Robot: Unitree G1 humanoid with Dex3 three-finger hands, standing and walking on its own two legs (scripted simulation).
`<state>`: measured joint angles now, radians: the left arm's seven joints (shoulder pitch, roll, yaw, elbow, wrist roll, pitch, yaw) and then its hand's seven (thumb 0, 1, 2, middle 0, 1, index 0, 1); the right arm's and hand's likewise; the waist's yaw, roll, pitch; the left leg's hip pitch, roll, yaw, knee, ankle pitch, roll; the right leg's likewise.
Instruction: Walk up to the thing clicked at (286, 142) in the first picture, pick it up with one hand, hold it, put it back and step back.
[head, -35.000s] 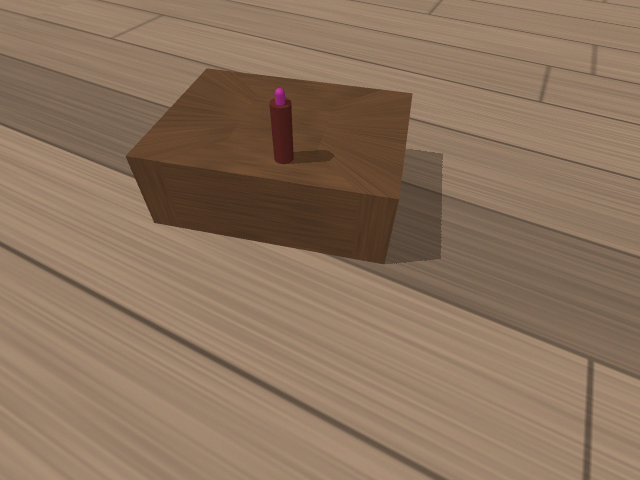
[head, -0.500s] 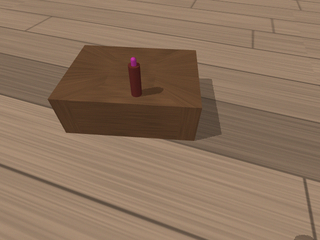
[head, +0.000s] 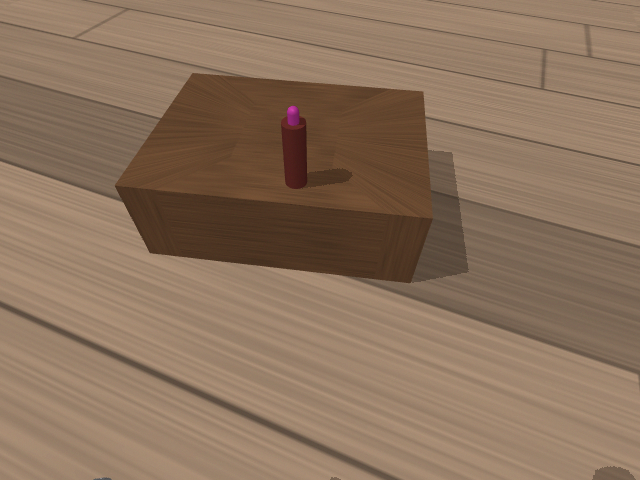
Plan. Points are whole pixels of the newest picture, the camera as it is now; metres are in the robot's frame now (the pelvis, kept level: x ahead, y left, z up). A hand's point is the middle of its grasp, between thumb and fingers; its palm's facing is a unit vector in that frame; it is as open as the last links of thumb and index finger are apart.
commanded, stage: step back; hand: left
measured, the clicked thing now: (294, 147) +1.04 +0.14 -0.26
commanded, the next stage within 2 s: stand in 0.10 s
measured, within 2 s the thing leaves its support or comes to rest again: neither
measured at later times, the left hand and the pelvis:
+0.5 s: hand out of the picture +0.08 +0.25 -0.14, palm faces -0.03 -0.94 -0.33, open 7.4 cm; pelvis -0.01 +0.00 +0.02, yaw -1 degrees
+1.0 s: hand out of the picture +0.06 +0.25 -0.14, palm faces -0.05 -0.94 -0.34, open 7.4 cm; pelvis -0.01 +0.00 +0.02, yaw -1 degrees
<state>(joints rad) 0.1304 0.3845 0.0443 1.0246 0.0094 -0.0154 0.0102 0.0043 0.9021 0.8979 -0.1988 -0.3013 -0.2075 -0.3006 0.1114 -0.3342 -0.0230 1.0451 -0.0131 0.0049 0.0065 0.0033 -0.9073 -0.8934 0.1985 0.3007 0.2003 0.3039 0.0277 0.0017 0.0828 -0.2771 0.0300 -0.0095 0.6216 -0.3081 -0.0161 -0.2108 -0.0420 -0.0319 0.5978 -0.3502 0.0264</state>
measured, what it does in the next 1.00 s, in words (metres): stands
